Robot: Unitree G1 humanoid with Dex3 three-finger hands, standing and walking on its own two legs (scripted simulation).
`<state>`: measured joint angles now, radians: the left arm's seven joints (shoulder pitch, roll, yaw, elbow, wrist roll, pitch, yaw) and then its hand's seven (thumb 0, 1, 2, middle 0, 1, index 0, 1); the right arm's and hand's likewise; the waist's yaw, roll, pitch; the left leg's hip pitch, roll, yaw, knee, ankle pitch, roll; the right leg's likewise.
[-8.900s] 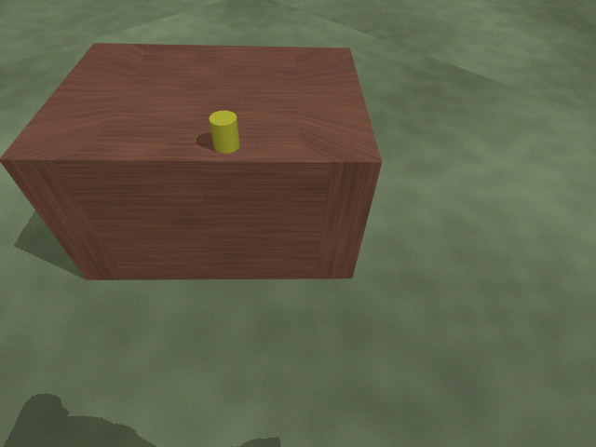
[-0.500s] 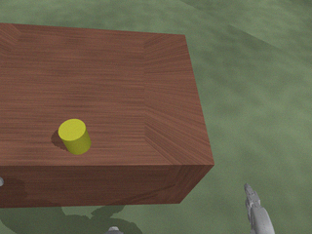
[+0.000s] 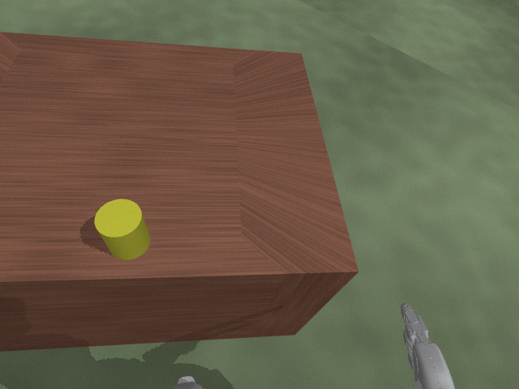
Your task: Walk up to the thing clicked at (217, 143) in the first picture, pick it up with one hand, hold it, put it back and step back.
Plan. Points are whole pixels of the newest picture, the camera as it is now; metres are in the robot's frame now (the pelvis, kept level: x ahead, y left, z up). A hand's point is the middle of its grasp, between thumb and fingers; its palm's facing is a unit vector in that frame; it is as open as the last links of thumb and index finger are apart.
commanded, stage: go down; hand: left
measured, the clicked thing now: (124, 230) +0.41 +0.21 -0.08
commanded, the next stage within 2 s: approach in 0.42 s
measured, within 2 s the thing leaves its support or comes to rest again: neither
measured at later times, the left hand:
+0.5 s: hand out of the picture +0.36 +0.40 +0.05, palm faces +0.26 -0.96 -0.06, open 17.7 cm
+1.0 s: hand (74, 211) +0.44 +0.30 -0.05, palm faces +0.14 -0.98 +0.10, open 17.6 cm
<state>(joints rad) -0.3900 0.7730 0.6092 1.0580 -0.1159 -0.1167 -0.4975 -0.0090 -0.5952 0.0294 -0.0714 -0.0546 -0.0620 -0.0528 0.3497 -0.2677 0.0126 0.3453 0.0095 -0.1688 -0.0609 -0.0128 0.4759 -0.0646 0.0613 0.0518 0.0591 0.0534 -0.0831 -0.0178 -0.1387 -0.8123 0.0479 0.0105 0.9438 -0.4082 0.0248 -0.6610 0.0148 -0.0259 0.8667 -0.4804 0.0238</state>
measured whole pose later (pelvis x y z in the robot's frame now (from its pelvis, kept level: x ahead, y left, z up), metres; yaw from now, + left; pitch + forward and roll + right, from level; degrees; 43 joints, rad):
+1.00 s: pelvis -0.02 +0.00 -0.05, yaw -2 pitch +25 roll -6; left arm -0.69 0.70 0.61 1.18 -0.17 -0.44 -0.42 -0.01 -0.60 0.06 -0.06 -0.08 -0.05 -0.08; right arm 0.29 -0.26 0.01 0.20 -0.05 -0.18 0.00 -0.01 0.54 -0.04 0.06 0.05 0.06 0.05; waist -0.23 -0.06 -0.13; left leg -1.18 0.07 -0.03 1.20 -0.46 0.03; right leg -1.01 0.04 -0.06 1.12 -0.54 0.02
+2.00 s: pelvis -0.03 -0.01 -0.07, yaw -2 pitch +26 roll -5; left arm -0.71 0.52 0.47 1.11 -0.08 -0.52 -0.09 -0.01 -0.61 0.07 -0.33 -0.20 -0.33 -0.18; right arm 0.40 -0.25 -0.01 -0.11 -0.06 -0.02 0.06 -0.01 0.49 -0.05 0.06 0.05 0.06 0.05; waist -0.25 -0.02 -0.16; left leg -1.24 0.07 -0.03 1.28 -0.49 0.02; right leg -1.09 0.04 -0.05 1.22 -0.58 0.01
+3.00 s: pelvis -0.02 -0.01 -0.05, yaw -2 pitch +24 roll -5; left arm -0.72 0.48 0.43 1.07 -0.06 -0.46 -0.05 -0.05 -0.61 0.79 -0.78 -1.18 -0.82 -1.20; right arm 0.39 -0.25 -0.03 -0.05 -0.06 0.02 0.06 -0.01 0.50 -0.06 0.06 0.05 0.06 0.05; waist -0.23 -0.01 -0.16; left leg -1.14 0.08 -0.02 1.20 -0.48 0.01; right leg -0.99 0.04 -0.04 1.14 -0.56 0.01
